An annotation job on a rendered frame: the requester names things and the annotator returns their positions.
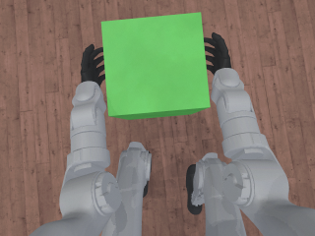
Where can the carton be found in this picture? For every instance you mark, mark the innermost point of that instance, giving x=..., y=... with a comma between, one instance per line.
x=155, y=66

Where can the robot left hand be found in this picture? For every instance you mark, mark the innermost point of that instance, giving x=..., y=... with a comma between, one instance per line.
x=89, y=71

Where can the robot right foot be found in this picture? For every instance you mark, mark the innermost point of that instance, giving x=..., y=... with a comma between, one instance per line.
x=194, y=209

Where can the robot left upper arm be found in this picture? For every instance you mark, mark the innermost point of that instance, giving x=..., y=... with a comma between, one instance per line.
x=87, y=202

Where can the robot right hand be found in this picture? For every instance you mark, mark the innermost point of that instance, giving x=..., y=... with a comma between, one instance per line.
x=221, y=58

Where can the robot right forearm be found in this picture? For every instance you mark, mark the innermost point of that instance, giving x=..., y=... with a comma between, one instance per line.
x=242, y=138

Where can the robot left shin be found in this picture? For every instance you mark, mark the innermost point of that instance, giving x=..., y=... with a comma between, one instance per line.
x=132, y=145

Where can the robot right upper arm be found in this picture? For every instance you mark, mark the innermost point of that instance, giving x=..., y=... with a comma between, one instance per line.
x=260, y=189

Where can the robot left forearm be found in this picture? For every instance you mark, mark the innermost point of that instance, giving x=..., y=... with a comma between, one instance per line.
x=88, y=149

